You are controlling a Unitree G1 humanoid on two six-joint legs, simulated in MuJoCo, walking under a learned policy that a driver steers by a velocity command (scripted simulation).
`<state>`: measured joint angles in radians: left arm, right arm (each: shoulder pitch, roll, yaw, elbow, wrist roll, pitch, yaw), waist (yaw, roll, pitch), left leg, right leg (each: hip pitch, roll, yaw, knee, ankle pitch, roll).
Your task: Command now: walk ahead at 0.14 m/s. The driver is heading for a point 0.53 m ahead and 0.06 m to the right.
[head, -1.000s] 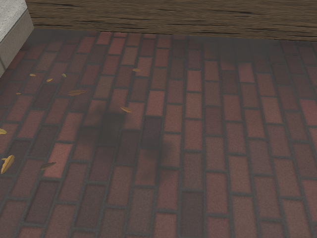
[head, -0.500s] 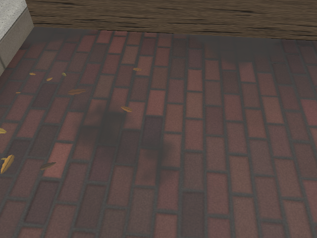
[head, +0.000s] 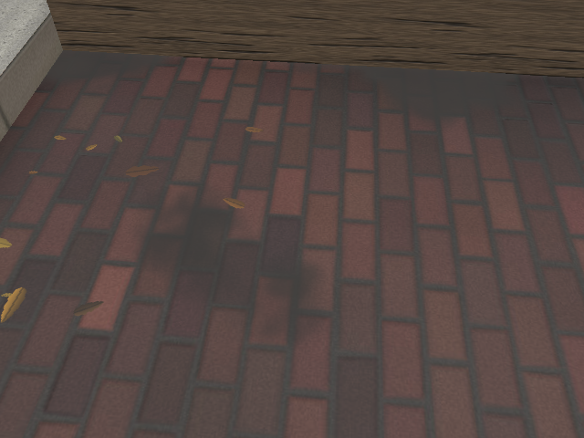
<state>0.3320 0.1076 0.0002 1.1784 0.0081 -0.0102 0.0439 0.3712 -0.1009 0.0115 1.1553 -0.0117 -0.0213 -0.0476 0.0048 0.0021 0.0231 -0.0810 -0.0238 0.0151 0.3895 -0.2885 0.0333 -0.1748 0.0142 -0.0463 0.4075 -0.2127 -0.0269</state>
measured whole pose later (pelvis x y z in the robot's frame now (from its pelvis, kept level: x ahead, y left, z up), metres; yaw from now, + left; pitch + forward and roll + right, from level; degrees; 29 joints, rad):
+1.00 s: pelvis +0.41 -0.03 +0.00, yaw -1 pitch -1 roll +0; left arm 0.22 0.17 0.04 1.00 0.03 -0.04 0.01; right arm 0.33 -0.16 -0.03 1.08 -0.02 -0.09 -0.01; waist -0.01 -0.02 0.09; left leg -0.19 -0.07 0.12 0.34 -0.15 0.12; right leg -0.50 -0.04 0.01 0.99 -0.31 -0.04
